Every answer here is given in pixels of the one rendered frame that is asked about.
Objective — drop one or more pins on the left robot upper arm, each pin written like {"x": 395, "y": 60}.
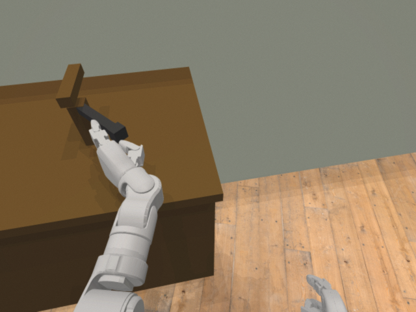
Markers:
{"x": 97, "y": 300}

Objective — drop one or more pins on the tap lever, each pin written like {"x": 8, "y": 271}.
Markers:
{"x": 116, "y": 131}

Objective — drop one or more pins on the robot right hand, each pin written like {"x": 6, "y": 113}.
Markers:
{"x": 331, "y": 300}

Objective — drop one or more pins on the counter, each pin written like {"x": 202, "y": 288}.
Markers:
{"x": 57, "y": 207}

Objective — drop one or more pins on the robot left forearm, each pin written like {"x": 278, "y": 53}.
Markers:
{"x": 123, "y": 264}

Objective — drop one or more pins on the robot left hand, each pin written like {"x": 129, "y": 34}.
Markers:
{"x": 115, "y": 159}

